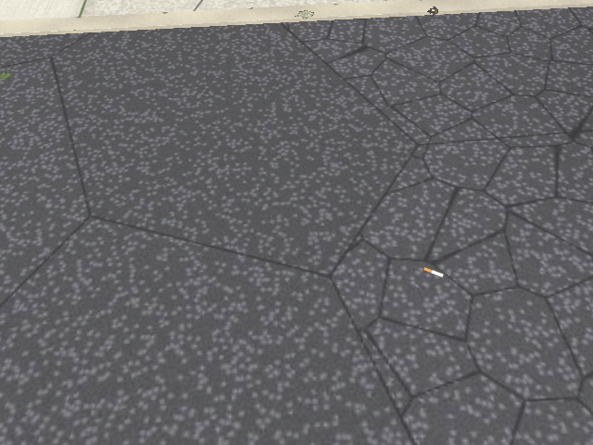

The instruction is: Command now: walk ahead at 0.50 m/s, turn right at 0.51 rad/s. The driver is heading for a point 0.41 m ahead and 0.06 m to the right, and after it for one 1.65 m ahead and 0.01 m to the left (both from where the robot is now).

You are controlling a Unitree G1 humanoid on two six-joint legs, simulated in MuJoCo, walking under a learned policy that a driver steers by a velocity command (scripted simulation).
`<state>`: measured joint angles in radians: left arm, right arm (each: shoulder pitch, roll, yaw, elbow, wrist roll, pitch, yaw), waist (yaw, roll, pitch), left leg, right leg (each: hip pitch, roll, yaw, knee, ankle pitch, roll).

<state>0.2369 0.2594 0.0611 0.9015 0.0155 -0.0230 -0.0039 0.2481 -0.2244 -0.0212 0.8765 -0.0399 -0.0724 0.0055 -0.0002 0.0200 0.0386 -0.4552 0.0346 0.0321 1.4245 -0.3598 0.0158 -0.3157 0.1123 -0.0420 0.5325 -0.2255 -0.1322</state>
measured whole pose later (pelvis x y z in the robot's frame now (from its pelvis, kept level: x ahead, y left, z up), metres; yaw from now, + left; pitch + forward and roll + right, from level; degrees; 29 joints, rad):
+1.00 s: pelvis +0.42 -0.02 +0.14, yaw -12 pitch +2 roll +0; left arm 0.08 0.21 0.03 0.64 0.02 -0.01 0.03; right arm 0.21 -0.30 -0.07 0.76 0.02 0.01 -0.02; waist -0.02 0.03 0.03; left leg -0.52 0.01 0.00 1.15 -0.53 -0.05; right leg -0.38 -0.01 -0.07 0.47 -0.14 -0.04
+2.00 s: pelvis +0.55 +0.04 +0.15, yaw +9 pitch +3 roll +0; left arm 0.46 0.23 0.05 0.81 -0.02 -0.07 0.00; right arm 0.11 -0.26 -0.06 0.65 0.03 -0.07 0.04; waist 0.10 0.04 0.00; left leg -0.62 0.06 0.00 0.69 -0.11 0.01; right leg 0.03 -0.02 0.01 0.24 -0.31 0.00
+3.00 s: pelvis +1.09 +0.13 +0.16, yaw +5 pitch +2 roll -1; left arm 0.38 0.26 0.05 0.80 -0.02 -0.07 -0.01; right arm 0.07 -0.28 -0.04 0.70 0.00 -0.08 0.01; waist 0.08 0.05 0.01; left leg -0.66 0.10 -0.08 0.71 -0.02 -0.04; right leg -0.12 0.08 0.01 0.27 -0.19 -0.07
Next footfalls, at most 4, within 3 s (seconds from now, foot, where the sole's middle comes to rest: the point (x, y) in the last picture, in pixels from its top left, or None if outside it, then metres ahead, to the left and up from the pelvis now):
0.38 left None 0.43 0.08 -0.63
0.84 right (398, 410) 0.50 -0.15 -0.63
1.24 left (263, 419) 0.49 0.12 -0.63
1.68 right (371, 414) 0.49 -0.10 -0.63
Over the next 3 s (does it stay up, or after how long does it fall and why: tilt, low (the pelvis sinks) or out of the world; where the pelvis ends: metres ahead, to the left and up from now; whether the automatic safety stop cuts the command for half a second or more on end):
stays up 1.09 0.13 0.16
